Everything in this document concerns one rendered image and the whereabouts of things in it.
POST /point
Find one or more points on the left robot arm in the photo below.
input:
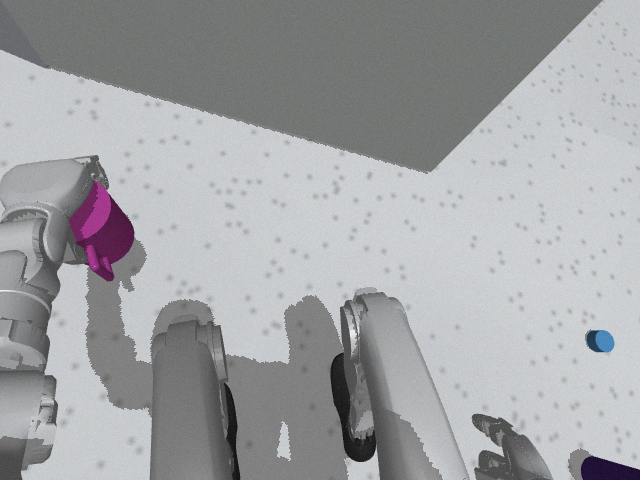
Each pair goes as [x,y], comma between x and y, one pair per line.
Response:
[33,240]

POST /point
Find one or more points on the left robot foot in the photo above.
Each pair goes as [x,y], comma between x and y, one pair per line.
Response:
[231,434]

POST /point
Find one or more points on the right robot hand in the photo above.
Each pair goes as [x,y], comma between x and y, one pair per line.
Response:
[521,459]

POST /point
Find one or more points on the left robot hand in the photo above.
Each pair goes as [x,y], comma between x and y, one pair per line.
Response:
[63,184]

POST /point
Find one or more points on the right robot foot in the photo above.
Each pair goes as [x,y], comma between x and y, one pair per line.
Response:
[357,449]

